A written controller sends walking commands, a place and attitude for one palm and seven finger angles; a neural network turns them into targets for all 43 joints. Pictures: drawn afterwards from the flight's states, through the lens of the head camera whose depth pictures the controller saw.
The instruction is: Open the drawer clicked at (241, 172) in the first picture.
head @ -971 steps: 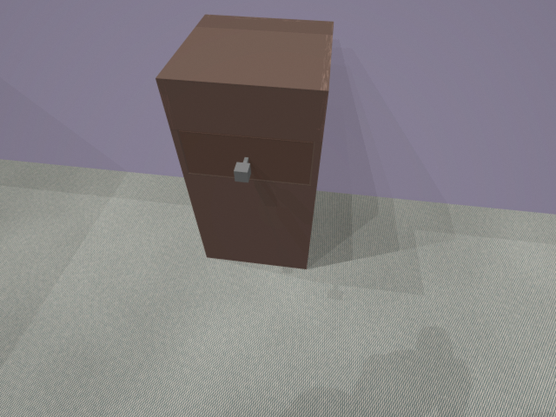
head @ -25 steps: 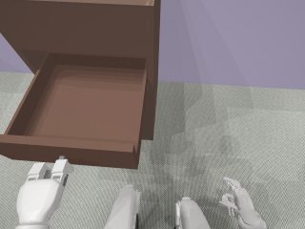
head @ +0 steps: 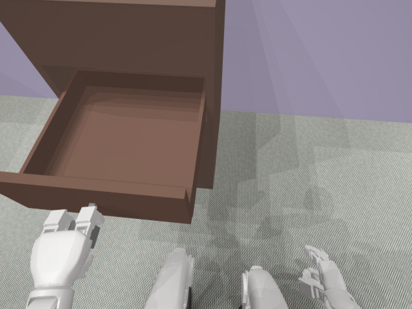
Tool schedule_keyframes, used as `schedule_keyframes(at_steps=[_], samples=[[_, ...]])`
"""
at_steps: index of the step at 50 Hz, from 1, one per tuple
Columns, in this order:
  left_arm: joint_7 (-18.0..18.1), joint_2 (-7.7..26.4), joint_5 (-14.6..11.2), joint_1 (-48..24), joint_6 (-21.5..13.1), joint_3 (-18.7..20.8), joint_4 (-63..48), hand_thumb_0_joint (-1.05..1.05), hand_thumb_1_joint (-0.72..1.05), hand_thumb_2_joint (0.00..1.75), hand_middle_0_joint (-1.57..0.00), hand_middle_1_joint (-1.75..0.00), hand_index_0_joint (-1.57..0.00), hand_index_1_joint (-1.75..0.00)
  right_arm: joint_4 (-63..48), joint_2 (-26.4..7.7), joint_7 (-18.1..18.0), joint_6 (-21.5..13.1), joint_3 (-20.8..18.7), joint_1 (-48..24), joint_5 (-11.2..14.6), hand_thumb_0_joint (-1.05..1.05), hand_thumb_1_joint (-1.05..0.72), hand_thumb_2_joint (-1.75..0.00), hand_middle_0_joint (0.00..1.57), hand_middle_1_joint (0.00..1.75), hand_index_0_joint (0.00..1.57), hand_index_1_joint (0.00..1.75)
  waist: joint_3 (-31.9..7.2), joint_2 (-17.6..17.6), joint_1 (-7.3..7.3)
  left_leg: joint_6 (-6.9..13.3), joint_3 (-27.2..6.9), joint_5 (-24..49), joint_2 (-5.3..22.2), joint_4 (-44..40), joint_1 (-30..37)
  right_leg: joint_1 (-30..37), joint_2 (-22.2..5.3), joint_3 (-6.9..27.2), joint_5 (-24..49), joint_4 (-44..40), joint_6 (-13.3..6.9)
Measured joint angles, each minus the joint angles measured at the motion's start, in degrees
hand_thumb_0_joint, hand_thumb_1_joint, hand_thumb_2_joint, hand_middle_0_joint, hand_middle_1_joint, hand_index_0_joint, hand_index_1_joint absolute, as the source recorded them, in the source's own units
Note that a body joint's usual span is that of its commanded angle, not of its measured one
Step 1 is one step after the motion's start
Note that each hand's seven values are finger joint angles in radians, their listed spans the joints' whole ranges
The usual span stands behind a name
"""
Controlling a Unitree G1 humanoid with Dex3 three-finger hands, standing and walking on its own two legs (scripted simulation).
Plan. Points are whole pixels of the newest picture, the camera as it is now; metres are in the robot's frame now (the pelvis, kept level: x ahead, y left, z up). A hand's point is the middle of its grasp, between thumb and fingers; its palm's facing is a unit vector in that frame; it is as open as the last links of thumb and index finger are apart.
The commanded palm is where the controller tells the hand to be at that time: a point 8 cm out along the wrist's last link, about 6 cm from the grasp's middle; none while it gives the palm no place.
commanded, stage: open the thumb to release the handle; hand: left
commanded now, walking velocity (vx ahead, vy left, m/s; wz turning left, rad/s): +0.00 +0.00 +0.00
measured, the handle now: (86, 224) +0.26 +0.27 -0.03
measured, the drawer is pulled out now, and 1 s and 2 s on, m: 0.30 0.30 0.30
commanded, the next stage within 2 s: lift the hand off the handle in 0.16 s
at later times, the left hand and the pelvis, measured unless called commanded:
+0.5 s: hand (78, 251) +0.21 +0.27 -0.04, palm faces -0.03 -0.04 -1.00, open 13.8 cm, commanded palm +0.21 +0.26 +0.01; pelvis +0.00 +0.00 +0.01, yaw +0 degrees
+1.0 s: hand (68, 243) +0.22 +0.28 +0.00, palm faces -0.04 -0.06 -1.00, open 13.8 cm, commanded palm +0.20 +0.26 +0.05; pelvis +0.01 +0.01 +0.03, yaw +0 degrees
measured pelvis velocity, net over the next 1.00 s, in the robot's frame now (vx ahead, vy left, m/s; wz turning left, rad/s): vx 0.01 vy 0.01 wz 0.00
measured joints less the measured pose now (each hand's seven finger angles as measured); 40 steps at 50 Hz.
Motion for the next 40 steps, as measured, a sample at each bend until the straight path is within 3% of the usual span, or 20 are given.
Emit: schedule_keyframes(at_steps=[8, 14, 27, 40], samples=[[-0.82, 0.34, -0.07, -1.51, -0.12, -0.06, 1.89, 0.00, -0.23, 0.41, -0.34, -1.23, -0.33, -1.23, 0.13, -0.11, -0.52, -1.00, 0.17, 0.89, 0.17, 0.01, -0.90, -0.90, 0.20, 0.30, 0.21, 0.30, -0.27, 0.04, -0.61, 0.01, -0.03, 0.54, 0.10, -0.74, 0.66, 0.63, 0.10, 0.00, 0.64, -0.82, 0.03], [-0.69, 0.10, -0.10, -1.83, 0.18, -0.32, 1.92, 0.00, -0.41, 0.33, -0.33, -1.21, -0.32, -1.21, 0.10, -0.53, -0.37, -1.27, -0.17, 1.19, 0.20, 0.01, -0.90, -0.90, 0.20, 0.30, 0.21, 0.30, -0.16, 0.15, -0.82, 0.15, 0.01, 0.60, 0.08, -0.70, 0.69, 0.72, 0.09, 0.04, 0.77, -0.91, 0.16], [-0.23, 0.40, 0.41, -3.02, 0.01, -1.07, 2.75, 0.00, -0.48, 0.30, -0.32, -1.20, -0.32, -1.21, 0.65, -0.27, -0.80, -1.71, 0.01, 0.92, 0.28, 0.01, -0.90, -0.90, 0.20, 0.30, 0.21, 0.30, -0.14, -0.07, -0.58, 0.37, -0.04, 0.91, -0.17, -1.44, 1.30, 1.53, -0.15, -0.02, 1.09, -1.87, 0.41], [-1.40, 0.13, -0.89, -2.04, 2.72, -1.69, 0.44, 0.00, -0.49, 0.30, -0.32, -1.20, -0.34, -1.21, 0.28, 0.40, -1.05, -1.16, 0.60, 1.49, 0.86, 0.01, -0.90, -0.90, 0.20, 0.30, 0.21, 0.30, 0.52, 0.01, -0.97, 0.64, 0.42, 1.40, 0.03, -4.50, 5.03, 5.15, -0.05, 0.48, 2.02, -5.25, 0.64]])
